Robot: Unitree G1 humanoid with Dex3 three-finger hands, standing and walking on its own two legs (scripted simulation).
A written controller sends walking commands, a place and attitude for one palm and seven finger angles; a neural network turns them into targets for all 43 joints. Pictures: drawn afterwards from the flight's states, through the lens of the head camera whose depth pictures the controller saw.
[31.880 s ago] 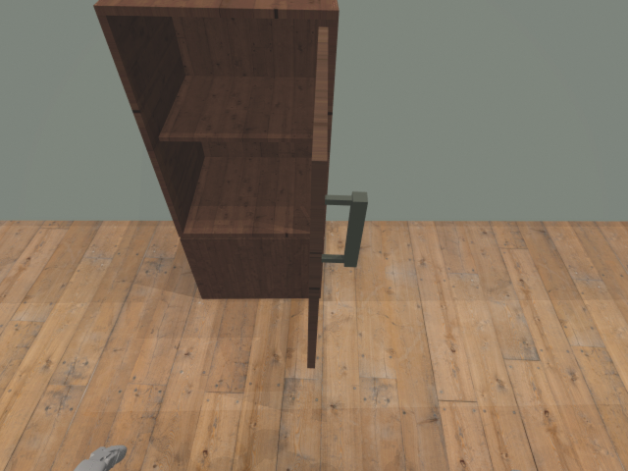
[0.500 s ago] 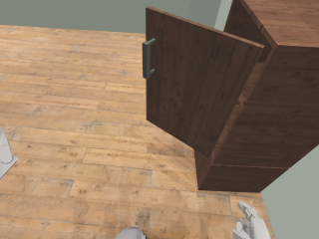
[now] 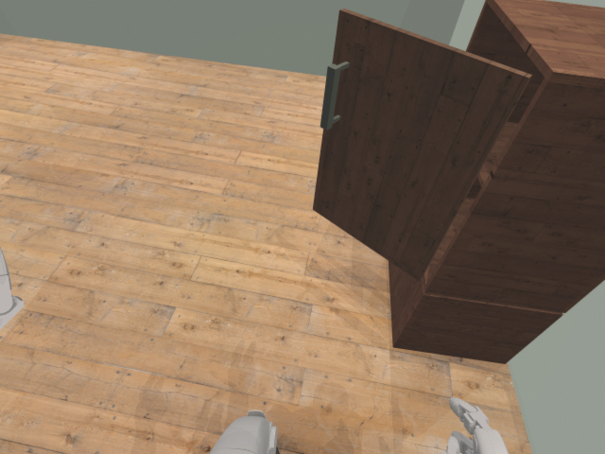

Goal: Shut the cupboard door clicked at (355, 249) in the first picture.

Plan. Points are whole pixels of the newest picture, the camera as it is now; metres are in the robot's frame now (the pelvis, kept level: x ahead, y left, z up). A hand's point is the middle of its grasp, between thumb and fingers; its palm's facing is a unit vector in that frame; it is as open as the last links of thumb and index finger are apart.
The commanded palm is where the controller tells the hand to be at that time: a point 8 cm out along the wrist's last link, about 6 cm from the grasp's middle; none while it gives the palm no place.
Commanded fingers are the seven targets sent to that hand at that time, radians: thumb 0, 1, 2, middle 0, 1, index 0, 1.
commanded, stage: stop stepping back and stand still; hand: left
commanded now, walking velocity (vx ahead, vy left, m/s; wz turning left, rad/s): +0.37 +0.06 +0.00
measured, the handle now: (335, 96) +0.86 +0.01 +0.06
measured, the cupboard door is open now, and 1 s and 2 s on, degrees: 55 55 55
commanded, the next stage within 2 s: let the arm hang, fingers relaxed in 0.90 s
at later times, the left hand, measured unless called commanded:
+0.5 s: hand (19, 294) +0.18 +0.27 +0.20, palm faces +0.21 -0.80 -0.56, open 7.4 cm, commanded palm +0.13 +0.32 +0.21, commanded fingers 0.00 0.90 0.90 -0.20 -0.30 -0.20 -0.30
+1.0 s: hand (55, 261) +0.22 +0.26 +0.20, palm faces +0.23 -0.80 -0.55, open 7.4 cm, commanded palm none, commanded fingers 0.00 0.90 0.90 -0.20 -0.30 -0.20 -0.30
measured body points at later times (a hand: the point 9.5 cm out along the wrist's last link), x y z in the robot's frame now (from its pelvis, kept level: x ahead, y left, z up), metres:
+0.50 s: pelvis -0.06 +0.04 +0.03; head -0.05 +0.07 +0.47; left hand +0.17 +0.31 +0.23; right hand +0.04 -0.21 -0.05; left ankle +0.02 +0.12 -0.71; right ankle -0.15 -0.01 -0.71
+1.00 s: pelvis -0.03 +0.04 +0.02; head -0.01 +0.05 +0.47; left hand +0.20 +0.30 +0.23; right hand +0.08 -0.20 -0.07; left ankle +0.04 +0.15 -0.71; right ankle -0.12 -0.03 -0.71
